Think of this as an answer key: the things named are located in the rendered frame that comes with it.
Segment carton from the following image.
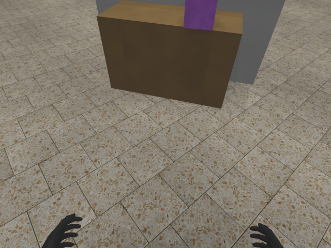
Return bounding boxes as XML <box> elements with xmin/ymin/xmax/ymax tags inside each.
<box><xmin>183</xmin><ymin>0</ymin><xmax>218</xmax><ymax>30</ymax></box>

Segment pedestal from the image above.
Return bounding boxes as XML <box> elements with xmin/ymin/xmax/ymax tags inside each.
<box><xmin>96</xmin><ymin>0</ymin><xmax>243</xmax><ymax>109</ymax></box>

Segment left robot hand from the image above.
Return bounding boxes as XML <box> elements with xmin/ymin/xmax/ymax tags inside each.
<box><xmin>42</xmin><ymin>213</ymin><xmax>83</xmax><ymax>248</ymax></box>

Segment right robot hand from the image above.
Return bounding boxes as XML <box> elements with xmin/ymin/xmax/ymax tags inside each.
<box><xmin>249</xmin><ymin>223</ymin><xmax>283</xmax><ymax>248</ymax></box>

